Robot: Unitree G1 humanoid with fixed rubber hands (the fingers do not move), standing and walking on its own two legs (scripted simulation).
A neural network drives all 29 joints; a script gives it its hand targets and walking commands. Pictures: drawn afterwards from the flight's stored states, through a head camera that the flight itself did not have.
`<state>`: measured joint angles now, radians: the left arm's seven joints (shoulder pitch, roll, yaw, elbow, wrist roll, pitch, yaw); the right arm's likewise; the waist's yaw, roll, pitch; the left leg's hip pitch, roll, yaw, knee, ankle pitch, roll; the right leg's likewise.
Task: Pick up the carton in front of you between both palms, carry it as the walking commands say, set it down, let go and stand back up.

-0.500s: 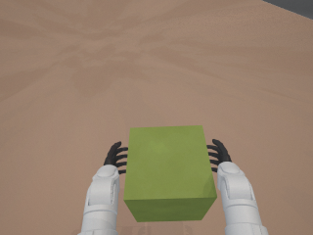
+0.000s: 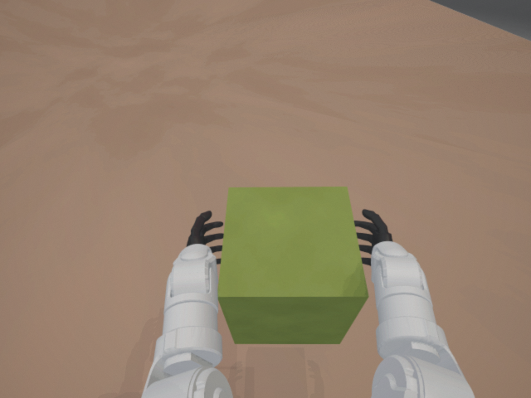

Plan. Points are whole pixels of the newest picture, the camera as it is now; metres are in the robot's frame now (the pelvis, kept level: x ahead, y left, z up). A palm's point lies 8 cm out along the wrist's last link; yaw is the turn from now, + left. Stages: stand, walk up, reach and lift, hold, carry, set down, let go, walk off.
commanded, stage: set down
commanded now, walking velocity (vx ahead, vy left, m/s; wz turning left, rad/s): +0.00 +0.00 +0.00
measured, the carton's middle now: (287, 270) +0.36 -0.01 -0.05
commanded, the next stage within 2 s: none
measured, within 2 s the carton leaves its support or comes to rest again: neither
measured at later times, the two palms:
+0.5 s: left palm (205, 301) +0.35 +0.16 -0.17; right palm (338, 283) +0.40 -0.13 -0.16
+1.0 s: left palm (199, 318) +0.38 +0.20 -0.30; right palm (312, 297) +0.44 -0.09 -0.31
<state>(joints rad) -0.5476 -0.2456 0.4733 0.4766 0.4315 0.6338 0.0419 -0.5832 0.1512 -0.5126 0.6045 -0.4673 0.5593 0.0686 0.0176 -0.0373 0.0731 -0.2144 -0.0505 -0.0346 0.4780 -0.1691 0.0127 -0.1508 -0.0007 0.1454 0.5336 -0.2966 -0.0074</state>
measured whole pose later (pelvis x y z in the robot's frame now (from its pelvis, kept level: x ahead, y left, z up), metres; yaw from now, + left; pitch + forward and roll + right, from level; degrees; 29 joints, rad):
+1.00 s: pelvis -0.05 -0.03 -0.22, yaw -2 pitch +47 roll -2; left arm -0.87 -0.07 0.56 0.55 0.26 0.28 0.03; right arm -0.98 0.05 -0.38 0.74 -0.23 0.25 -0.13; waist 0.13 -0.08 -0.21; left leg -1.92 -0.05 -0.11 1.49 -0.40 -0.07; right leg -1.85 0.15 0.09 1.56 -0.53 0.05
